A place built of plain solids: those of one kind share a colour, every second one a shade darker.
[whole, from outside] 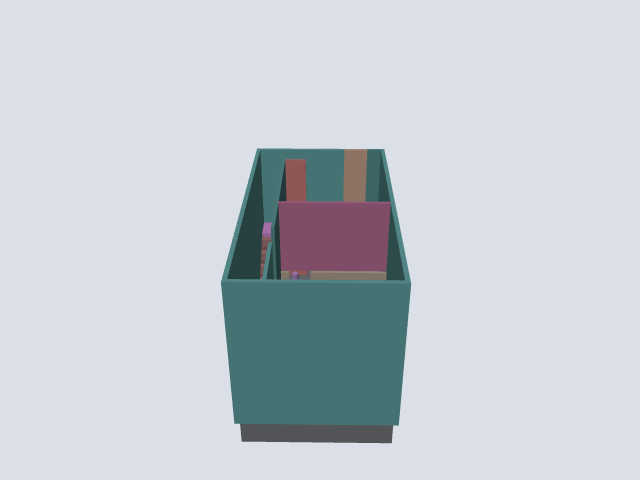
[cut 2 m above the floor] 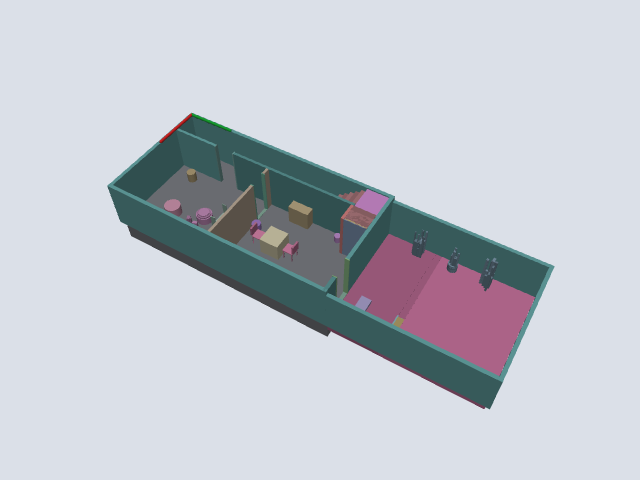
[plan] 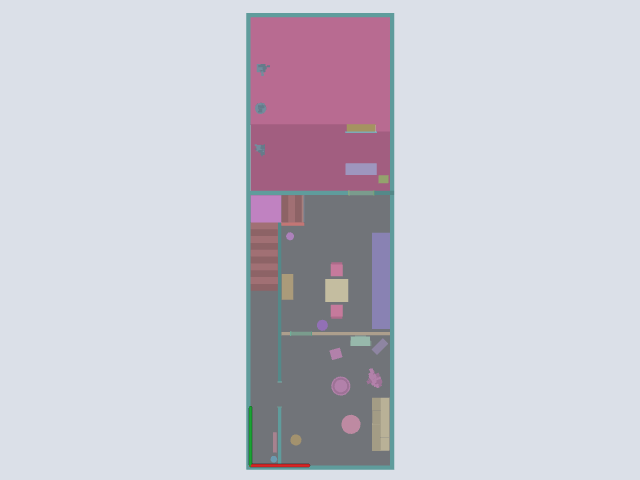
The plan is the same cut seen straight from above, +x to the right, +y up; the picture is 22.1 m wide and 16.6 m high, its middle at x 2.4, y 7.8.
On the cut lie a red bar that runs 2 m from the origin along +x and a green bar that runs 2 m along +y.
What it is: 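A terraced town house, two up and two down, 4.8 m between the party walls, 9.4 m deep; a hall 0.94 m wide; a stair of 15 risers of 178 mm on goings of 236 mm, 0.94 m wide, between walls, up a first flight to a quarter landing in the house's back corner, then a quarter turn and a short second flight along the back wall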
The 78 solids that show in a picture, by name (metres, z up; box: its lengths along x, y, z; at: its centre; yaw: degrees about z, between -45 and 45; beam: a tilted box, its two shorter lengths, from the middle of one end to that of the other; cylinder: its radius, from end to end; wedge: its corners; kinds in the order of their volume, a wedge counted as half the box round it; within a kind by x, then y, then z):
{
 "wall_1": {"box": [0.15, 9.65, 5.31], "at": [-0.07, 4.68, 2.61]},
 "wall_2": {"box": [0.15, 6.3, 1.85], "at": [-0.07, 12.5, 0.88]},
 "wall_3": {"box": [0.12, 2.0, 5.31], "at": [1.0, 1.0, 2.61]},
 "wall_4": {"box": [0.12, 5.5, 5.31], "at": [1.0, 5.66, 2.61]},
 "wall_5": {"box": [3.52, 0.15, 5.31], "at": [1.61, 9.43, 2.61]},
 "wall_6": {"box": [5.12, 0.15, 5.31], "at": [2.41, -0.07, 2.61]},
 "wall_7": {"box": [5.12, 0.15, 1.85], "at": [2.41, 15.58, 0.88]},
 "wall_8": {"box": [0.69, 0.15, 5.31], "at": [4.62, 9.43, 2.61]},
 "wall_9": {"box": [0.15, 9.65, 5.31], "at": [4.9, 4.68, 2.61]},
 "wall_10": {"box": [0.15, 6.3, 1.85], "at": [4.9, 12.5, 0.88]},
 "ground_1": {"box": [3.32, 0.25, 0.5], "at": [1.66, 11.68, -0.25]},
 "ground_2": {"box": [4.82, 2.06, 0.5], "at": [2.41, 10.52, -0.25]},
 "ground_3": {"box": [4.82, 3.7, 0.5], "at": [2.41, 13.65, -0.25]},
 "ground_4": {"box": [0.5, 0.25, 0.5], "at": [4.57, 11.68, -0.25]},
 "tread_1": {"box": [0.94, 0.71, 0.23], "at": [0.47, 6.4, 0.06]},
 "tread_2": {"box": [0.94, 0.71, 0.41], "at": [0.47, 6.64, 0.15]},
 "tread_3": {"box": [0.94, 0.71, 0.58], "at": [0.47, 6.87, 0.24]},
 "tread_4": {"box": [0.94, 0.71, 0.76], "at": [0.47, 7.11, 0.33]},
 "tread_5": {"box": [0.94, 0.71, 0.94], "at": [0.47, 7.34, 0.42]},
 "tread_6": {"box": [0.94, 0.71, 1.12], "at": [0.47, 7.58, 0.51]},
 "tread_7": {"box": [0.94, 0.71, 1.29], "at": [0.47, 7.82, 0.6]},
 "tread_8": {"box": [0.94, 0.71, 1.47], "at": [0.47, 8.05, 0.69]},
 "tread_9": {"box": [0.94, 0.71, 1.65], "at": [0.47, 8.29, 0.77]},
 "tread_10": {"box": [0.94, 0.71, 1.83], "at": [0.47, 8.53, 0.86]},
 "tread_11": {"box": [0.71, 0.94, 2.18], "at": [1.42, 8.88, 1.04]},
 "tread_12": {"box": [0.53, 0.94, 2.36], "at": [1.57, 8.88, 1.13]},
 "tread_13": {"box": [0.3, 0.94, 2.54], "at": [1.68, 8.88, 1.22]},
 "quarter_landing_1": {"box": [1.07, 0.95, 2.0], "at": [0.53, 8.88, 0.95]},
 "bedroom_front_wall_1": {"box": [3.82, 0.12, 2.7], "at": [2.91, 4.69, 3.91]},
 "kitchen_wall_1": {"box": [0.3, 0.12, 2.61], "at": [1.21, 4.56, 1.26]},
 "kitchen_wall_2": {"box": [2.7, 0.12, 2.61], "at": [3.47, 4.56, 1.26]},
 "slotfit_sofa_1": {"box": [0.3, 0.46, 0.5], "at": [4.35, 0.74, 0.2]},
 "slotfit_sofa_2": {"box": [0.31, 0.45, 0.5], "at": [4.35, 1.19, 0.2]},
 "slotfit_sofa_3": {"box": [0.3, 0.47, 0.5], "at": [4.35, 1.65, 0.2]},
 "slotfit_sofa_4": {"box": [0.31, 0.45, 0.5], "at": [4.35, 2.12, 0.2]},
 "slotfit_sofa_5": {"box": [0.3, 0.46, 0.5], "at": [4.65, 0.74, 0.2]},
 "slotfit_sofa_6": {"box": [0.3, 0.45, 0.5], "at": [4.65, 1.19, 0.2]},
 "slotfit_sofa_7": {"box": [0.3, 0.47, 0.5], "at": [4.65, 1.65, 0.2]},
 "slotfit_sofa_8": {"box": [0.3, 0.45, 0.5], "at": [4.65, 2.12, 0.2]},
 "kitchen_table_1": {"box": [0.8, 0.8, 0.8], "at": [2.98, 6.05, 0.35]},
 "south_wall_1": {"box": [0.79, 0.12, 5.31], "at": [1.46, 8.35, 2.61]},
 "back_wall_over_door_1": {"box": [0.93, 0.15, 2.74], "at": [3.82, 9.43, 3.89]},
 "clutter_front_1": {"box": [0.38, 0.35, 0.44], "at": [2.95, 3.86, 0.17], "yaw": 16.0},
 "clutter_front_2": {"cylinder": 0.33, "from": [3.12, 2.75, -0.05], "to": [3.12, 2.75, 0.32]},
 "clutter_front_3": {"cylinder": 0.29, "from": [3.12, 2.75, -0.05], "to": [3.12, 2.75, 0.37]},
 "clutter_front_4": {"cylinder": 0.22, "from": [3.12, 2.75, -0.05], "to": [3.12, 2.75, 0.42]},
 "slotfit_storage_1": {"box": [0.68, 0.34, 1.53], "at": [3.8, 4.3, 0.72]},
 "slotfit_kitchen_wall_table_1": {"box": [0.4, 0.89, 0.9], "at": [1.27, 6.18, 0.4]},
 "slotfit_low_table_1": {"cylinder": 0.33, "from": [3.47, 1.42, -0.05], "to": [3.47, 1.42, 0.43]},
 "tread_head_1": {"box": [0.06, 0.94, 2.64], "at": [1.8, 8.88, 1.27]},
 "own_plant_yard_1": {"cylinder": 0.19, "from": [0.34, 12.35, -0.05], "to": [0.34, 12.35, 0.33]},
 "own_plant_yard_2": {"box": [0.07, 0.12, 1.45], "at": [0.38, 13.83, 0.67]},
 "own_plant_yard_3": {"box": [0.15, 0.17, 0.84], "at": [0.42, 10.83, 0.37]},
 "own_plant_yard_4": {"box": [0.17, 0.29, 0.66], "at": [0.43, 13.74, 0.28]},
 "own_plant_yard_5": {"box": [0.025, 0.07, 1.45], "at": [0.45, 13.51, 0.67]},
 "own_plant_yard_6": {"box": [0.05, 0.07, 1.27], "at": [0.47, 11.08, 0.58]},
 "own_plant_yard_7": {"box": [0.11, 0.07, 1.45], "at": [0.62, 13.81, 0.67]},
 "yard_feature_fill_1": {"box": [1.0, 0.25, 0.4], "at": [3.82, 11.68, -0.2]},
 "yard_step_1": {"box": [1.09, 0.41, 0.2], "at": [3.82, 10.25, 0.05]},
 "kitchen_run_worktop_1": {"box": [0.62, 3.33, 0.04], "at": [4.51, 6.39, 0.88]},
 "box_cardboard_1": {"box": [0.28, 0.56, 0.45], "at": [4.47, 4.11, 0.17], "yaw": -44.7},
 "own_bin_1": {"box": [0.35, 0.28, 0.68], "at": [4.6, 9.9, 0.29]},
 "radiator_1": {"box": [0.14, 0.7, 0.6], "at": [0.84, 0.8, 0.42]},
 "slotfit_chair_1": {"cylinder": 0.19, "from": [1.57, 0.88, -0.05], "to": [1.57, 0.88, 0.44]},
 "under_head_face_1": {"box": [0.02, 0.94, 2.61], "at": [1.84, 8.88, 1.26]},
 "own_basket_passage_1": {"cylinder": 0.19, "from": [2.48, 4.85, -0.05], "to": [2.48, 4.85, 0.35]},
 "side_chair_1": {"box": [0.38, 0.08, 0.38], "at": [2.98, 5.11, 0.65]},
 "side_chair_2": {"box": [0.42, 0.42, 0.04], "at": [2.98, 5.35, 0.43]},
 "side_chair_3": {"box": [0.42, 0.42, 0.04], "at": [2.98, 6.75, 0.43]},
 "side_chair_4": {"box": [0.38, 0.08, 0.38], "at": [2.98, 6.99, 0.65]},
 "doorframe_front_room_1": {"box": [0.16, 0.042, 2.15], "at": [1.0, 2.02, 1.02]},
 "doorframe_front_room_2": {"box": [0.16, 0.042, 2.15], "at": [1.0, 2.89, 1.02]},
 "doorframe_kitchen_1": {"box": [0.04, 0.16, 2.15], "at": [1.38, 4.56, 1.02]},
 "doorframe_kitchen_2": {"box": [0.04, 0.16, 2.15], "at": [2.11, 4.56, 1.02]},
 "own_bin_waste_kitchen_1": {"cylinder": 0.14, "from": [1.36, 7.93, -0.05], "to": [1.36, 7.93, 0.3]},
 "threshold_1": {"box": [0.76, 0.13, 0.07], "at": [1.75, 4.56, -0.01]},
 "threshold_2": {"box": [0.91, 0.16, 0.08], "at": [3.82, 9.43, -0.01]},
 "doorframe_back_1": {"box": [0.04, 0.19, 2.15], "at": [3.39, 9.43, 1.02]}
}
